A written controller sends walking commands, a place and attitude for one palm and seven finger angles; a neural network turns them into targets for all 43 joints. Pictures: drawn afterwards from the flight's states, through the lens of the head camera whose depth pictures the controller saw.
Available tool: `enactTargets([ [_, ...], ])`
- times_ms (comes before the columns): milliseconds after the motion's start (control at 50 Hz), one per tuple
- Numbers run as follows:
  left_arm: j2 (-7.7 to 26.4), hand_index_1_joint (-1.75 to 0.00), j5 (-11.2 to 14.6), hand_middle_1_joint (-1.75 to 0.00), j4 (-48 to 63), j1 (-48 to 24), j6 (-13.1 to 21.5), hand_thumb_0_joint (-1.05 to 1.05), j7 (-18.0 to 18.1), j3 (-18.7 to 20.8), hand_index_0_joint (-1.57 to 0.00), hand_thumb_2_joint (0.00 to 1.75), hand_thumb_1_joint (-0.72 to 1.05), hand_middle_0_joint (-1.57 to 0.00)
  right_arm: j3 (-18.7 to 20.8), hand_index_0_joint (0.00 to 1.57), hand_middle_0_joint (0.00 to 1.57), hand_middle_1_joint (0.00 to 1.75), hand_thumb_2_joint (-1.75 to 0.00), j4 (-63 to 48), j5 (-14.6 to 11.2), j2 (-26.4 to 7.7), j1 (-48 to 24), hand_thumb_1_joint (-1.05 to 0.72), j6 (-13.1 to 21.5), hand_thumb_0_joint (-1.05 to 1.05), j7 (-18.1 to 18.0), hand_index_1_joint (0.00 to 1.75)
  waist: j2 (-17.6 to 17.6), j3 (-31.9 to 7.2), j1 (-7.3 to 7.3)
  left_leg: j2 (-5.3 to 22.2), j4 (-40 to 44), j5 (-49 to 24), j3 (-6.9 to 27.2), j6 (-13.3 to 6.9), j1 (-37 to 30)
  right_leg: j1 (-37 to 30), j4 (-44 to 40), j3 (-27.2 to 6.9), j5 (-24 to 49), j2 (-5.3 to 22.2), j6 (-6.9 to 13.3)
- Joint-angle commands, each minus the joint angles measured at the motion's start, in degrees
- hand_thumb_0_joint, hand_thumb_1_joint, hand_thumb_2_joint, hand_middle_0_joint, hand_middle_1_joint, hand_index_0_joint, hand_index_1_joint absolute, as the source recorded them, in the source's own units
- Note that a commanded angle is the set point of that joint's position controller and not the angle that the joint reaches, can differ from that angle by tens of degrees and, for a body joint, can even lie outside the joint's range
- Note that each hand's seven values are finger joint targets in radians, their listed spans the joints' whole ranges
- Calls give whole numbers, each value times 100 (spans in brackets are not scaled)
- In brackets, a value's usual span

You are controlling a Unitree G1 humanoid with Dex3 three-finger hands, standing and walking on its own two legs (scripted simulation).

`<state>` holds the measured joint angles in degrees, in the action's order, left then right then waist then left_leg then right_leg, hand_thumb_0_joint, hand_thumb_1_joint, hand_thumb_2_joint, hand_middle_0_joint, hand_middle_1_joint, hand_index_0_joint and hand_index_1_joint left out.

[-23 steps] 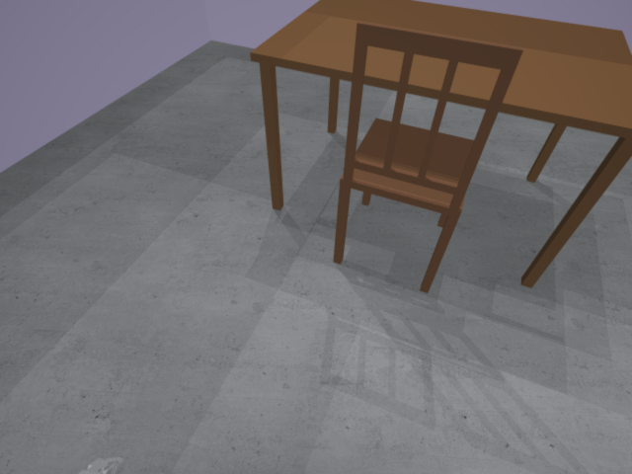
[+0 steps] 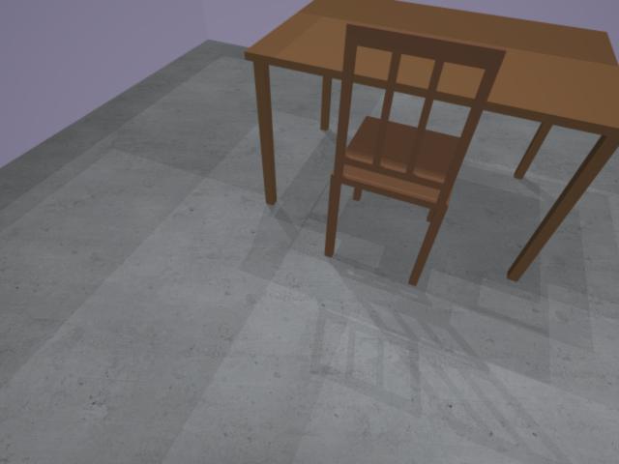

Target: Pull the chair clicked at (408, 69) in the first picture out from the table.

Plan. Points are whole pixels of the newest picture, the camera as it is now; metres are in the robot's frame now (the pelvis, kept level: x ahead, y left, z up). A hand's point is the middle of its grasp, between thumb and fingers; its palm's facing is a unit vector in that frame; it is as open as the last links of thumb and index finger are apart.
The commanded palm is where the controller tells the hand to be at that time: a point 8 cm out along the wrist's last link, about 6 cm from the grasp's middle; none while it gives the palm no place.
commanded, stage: stand and wait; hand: left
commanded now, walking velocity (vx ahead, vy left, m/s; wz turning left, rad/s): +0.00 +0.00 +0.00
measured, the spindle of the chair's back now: (385, 114) +1.02 -0.15 -0.07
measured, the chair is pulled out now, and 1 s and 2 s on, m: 0.00 0.00 0.00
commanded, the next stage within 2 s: look at it before walking up in 0.38 s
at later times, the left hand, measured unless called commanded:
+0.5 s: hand out of the picture +0.07 +0.24 -0.15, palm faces -0.02 -0.94 -0.34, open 7.4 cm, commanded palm none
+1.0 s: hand out of the picture +0.07 +0.24 -0.15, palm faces -0.02 -0.94 -0.33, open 7.4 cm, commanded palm none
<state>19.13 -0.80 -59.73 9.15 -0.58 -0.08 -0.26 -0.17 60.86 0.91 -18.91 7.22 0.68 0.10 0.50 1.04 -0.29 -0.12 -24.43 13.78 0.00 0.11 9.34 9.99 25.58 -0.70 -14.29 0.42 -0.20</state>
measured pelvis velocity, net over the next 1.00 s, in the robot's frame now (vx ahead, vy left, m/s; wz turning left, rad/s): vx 0.00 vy -0.01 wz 0.00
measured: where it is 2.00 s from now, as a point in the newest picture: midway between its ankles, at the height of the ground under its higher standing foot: outside the picture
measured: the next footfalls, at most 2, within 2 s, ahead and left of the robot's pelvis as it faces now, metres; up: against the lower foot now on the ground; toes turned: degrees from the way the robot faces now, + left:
left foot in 1.84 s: +0.39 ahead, +0.06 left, +0.00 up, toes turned -6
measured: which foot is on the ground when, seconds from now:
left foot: down 0.00-1.00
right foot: down 0.00-1.00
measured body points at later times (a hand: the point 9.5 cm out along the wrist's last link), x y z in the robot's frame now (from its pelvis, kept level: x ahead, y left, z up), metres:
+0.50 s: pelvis -0.01 -0.01 +0.00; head -0.01 -0.01 +0.45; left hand +0.07 +0.29 -0.13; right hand +0.06 -0.30 -0.13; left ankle -0.01 +0.12 -0.74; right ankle -0.01 -0.12 -0.74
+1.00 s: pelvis +0.00 -0.01 +0.00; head +0.00 -0.01 +0.45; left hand +0.07 +0.29 -0.13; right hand +0.07 -0.30 -0.13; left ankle -0.01 +0.12 -0.74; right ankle -0.01 -0.12 -0.74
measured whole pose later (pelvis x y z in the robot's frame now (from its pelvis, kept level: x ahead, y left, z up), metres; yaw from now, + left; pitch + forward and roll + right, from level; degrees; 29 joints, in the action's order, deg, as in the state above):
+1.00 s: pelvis +0.00 -0.01 +0.00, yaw +0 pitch -1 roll +0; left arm 19.4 -0.8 -62.2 8.8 0.0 -0.1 0.0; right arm -0.3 64.0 0.6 -18.9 7.5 1.0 0.1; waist 0.4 1.2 -0.2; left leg 0.8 -20.8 11.6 0.0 0.9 7.8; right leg 8.5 21.9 -0.7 -12.0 -0.5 0.5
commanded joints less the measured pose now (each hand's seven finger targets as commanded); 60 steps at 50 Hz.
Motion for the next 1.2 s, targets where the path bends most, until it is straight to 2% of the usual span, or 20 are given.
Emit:
enactTargets([
  [0, 1211, -30, 29, -30, 332, -325, 200, 0, 84, 244, -20, 90, 90, -20, 236, 20, 20, 30, -90, -349, -35, -1185, -346, -90, 148, 0, -106, 30, -31, -407, 25, 629, 414, -1008, 508, -214, -99, -161, -403, -578, 1108, 635, 240],
  [120, 1241, -30, 28, -30, 227, -320, 200, 0, 82, 244, -20, 90, 90, -20, 230, 20, 20, 30, -90, -234, -44, -1185, -299, -90, 134, 0, -106, 30, -59, -287, 23, 641, 498, -879, 524, -196, -83, -126, -494, -613, 991, 629, 254],
  [260, 1238, -30, 23, -30, 181, -360, 196, 0, 73, 229, -20, 90, 90, -20, 216, 20, 20, 30, -90, -138, -35, -1197, -257, -90, 124, 0, -89, 30, -11, -131, 28, 636, 605, -556, 549, -180, -28, 19, -673, -671, 493, 628, 239],
  [340, 1246, -30, 21, -30, 166, -353, 205, 0, 72, 235, -20, 90, 90, -20, 220, 20, 20, 30, -90, -123, -32, -1202, -238, -90, 133, 0, -86, 30, -55, -178, 27, 630, 616, -571, 548, -170, -53, 13, -707, -696, 464, 635, 244],
  [520, 1232, -30, 19, -30, 173, -341, 218, 0, 74, 238, -20, 90, 90, -20, 218, 20, 20, 30, -90, -104, -41, -1200, -248, -90, 142, 0, -89, 30, -52, -241, 26, 665, 620, -772, 537, -159, -145, -27, -679, -684, 759, 615, 240],
  [760, 1211, -30, 20, -30, 137, -325, 213, 0, 67, 233, -20, 90, 90, -20, 206, 20, 20, 30, -90, -77, -43, -1189, -246, -90, 137, 0, -90, 30, -104, -189, 23, 674, 668, -705, 537, -150, -136, -22, -739, -668, 660, 618, 222],
  [900, 1201, -30, 22, -30, 120, -277, 227, 0, 74, 232, -20, 90, 90, -20, 208, 20, 20, 30, -90, -60, -50, -1194, -238, -90, 151, 0, -99, 30, -91, -367, 33, 705, 651, -1007, 520, -149, -293, -169, -687, -646, 1071, 628, 222],
  [1060, 1215, -30, 22, -30, 102, -263, 226, 0, 79, 230, -20, 90, 90, -20, 198, 20, 20, 30, -90, -55, -55, -1184, -259, -90, 141, 0, -101, 30, -65, -277, 21, 701, 684, -1010, 514, -140, -280, -183, -727, -628, 1117, 637, 215],
  [1080, 770, -30, 29, -30, -7, -51, 173, 0, 90, 146, -20, 90, 90, -20, 98, 20, 20, 30, -90, 42, -27, -743, -78, -90, 97, 0, -85, 30, -20, -359, 25, 691, 630, -700, 411, -80, -322, -181, -739, -620, 737, 622, 166],
  [1100, 517, -30, 13, -30, -85, 165, 100, 0, 89, 90, -20, 90, 90, -20, 40, 20, 20, 30, -90, 105, -3, -474, 136, -90, 38, 0, -67, 30, -6, -251, 16, 628, 538, -41, 305, -35, -252, -56, -725, -673, -78, 566, 153],
  [1140, 537, -30, -27, -30, -76, 331, 27, 0, 34, 131, -20, 90, 90, -20, 79, 20, 20, 30, -90, 116, 32, -461, 359, -90, -8, 0, -49, 30, 105, 185, 15, 542, 488, 1287, 246, -73, 154, 313, -795, -870, -1485, 481, 247],
  [1180, 533, -30, -50, -30, 18, 448, -2, 0, -25, 196, -20, 90, 90, -20, 131, 20, 20, 30, -90, 39, 56, -492, 442, -90, -10, 0, -35, 30, 39, 633, 4, 563, 467, 1959, 304, -140, 508, 696, -696, -999, -2085, 375, 360],
])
